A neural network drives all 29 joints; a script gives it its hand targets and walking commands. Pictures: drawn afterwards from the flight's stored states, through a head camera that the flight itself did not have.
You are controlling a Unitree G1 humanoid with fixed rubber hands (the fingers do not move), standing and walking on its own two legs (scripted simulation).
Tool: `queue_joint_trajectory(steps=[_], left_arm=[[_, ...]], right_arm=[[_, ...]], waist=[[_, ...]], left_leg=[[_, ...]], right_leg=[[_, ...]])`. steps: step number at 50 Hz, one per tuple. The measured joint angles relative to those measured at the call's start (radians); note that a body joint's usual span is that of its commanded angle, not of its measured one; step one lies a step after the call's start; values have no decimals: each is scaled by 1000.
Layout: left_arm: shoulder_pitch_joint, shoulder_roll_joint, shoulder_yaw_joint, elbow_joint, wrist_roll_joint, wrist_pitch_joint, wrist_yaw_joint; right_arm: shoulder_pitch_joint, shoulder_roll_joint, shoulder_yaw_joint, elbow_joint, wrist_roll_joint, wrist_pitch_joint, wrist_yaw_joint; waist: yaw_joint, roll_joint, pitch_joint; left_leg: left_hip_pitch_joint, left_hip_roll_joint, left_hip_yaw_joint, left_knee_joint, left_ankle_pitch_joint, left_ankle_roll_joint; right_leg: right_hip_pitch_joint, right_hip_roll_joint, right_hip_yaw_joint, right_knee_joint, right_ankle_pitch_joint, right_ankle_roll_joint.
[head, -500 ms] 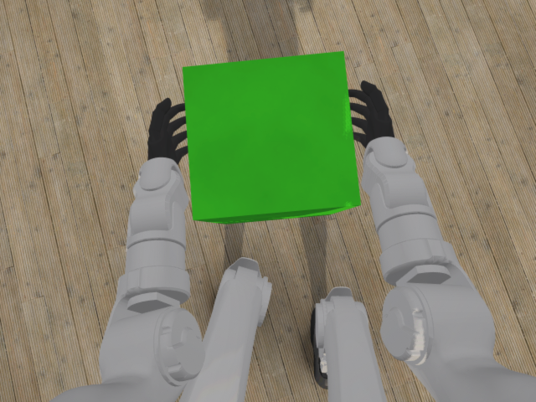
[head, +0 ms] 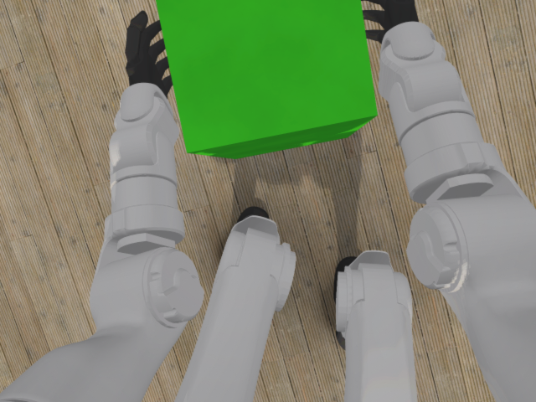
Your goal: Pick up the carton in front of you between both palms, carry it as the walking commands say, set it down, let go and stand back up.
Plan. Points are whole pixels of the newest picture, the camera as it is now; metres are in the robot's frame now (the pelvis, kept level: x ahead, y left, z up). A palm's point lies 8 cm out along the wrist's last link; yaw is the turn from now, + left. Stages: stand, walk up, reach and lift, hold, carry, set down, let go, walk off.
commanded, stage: set down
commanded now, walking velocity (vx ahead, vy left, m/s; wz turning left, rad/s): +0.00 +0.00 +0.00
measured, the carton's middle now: (273, 74) +0.51 +0.14 -0.22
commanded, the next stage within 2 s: none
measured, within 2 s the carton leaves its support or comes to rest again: rests again in 1.18 s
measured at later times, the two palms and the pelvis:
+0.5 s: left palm (169, 94) +0.45 +0.28 -0.20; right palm (386, 41) +0.58 +0.00 -0.20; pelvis +0.01 -0.01 -0.03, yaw +1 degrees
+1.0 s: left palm (170, 95) +0.45 +0.28 -0.22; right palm (381, 53) +0.57 +0.00 -0.23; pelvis +0.01 -0.01 -0.04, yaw +2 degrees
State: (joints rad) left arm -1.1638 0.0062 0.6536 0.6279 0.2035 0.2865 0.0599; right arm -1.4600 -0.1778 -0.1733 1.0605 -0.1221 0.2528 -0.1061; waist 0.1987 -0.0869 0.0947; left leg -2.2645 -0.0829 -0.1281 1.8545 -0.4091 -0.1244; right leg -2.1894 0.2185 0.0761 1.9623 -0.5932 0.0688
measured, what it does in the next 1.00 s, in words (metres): stands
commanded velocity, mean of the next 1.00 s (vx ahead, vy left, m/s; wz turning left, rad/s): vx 0.00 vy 0.00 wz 0.00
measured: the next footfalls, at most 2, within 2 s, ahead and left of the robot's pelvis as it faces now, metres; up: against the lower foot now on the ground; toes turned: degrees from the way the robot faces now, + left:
none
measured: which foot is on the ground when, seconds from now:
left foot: down 0.00-1.00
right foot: down 0.00-1.00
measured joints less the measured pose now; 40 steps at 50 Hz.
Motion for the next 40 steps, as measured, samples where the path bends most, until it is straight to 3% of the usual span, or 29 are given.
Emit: queue_joint_trajectory(steps=[7,12,40], left_arm=[[-38,25,15,31,-42,-16,-1],[-41,22,26,50,-60,-32,2],[-102,91,9,230,-33,-91,-48]], right_arm=[[-79,-30,104,45,49,5,-22],[-85,-48,169,55,77,3,-28],[-129,-77,195,189,87,-67,0]], waist=[[27,18,99],[25,33,110],[27,12,168]], left_leg=[[-21,32,21,76,-31,3],[-28,42,46,99,-48,11],[-26,80,67,139,-56,15]], right_leg=[[-32,27,8,75,-16,4],[-43,22,21,111,-36,4],[-60,-19,-11,167,-39,-42]])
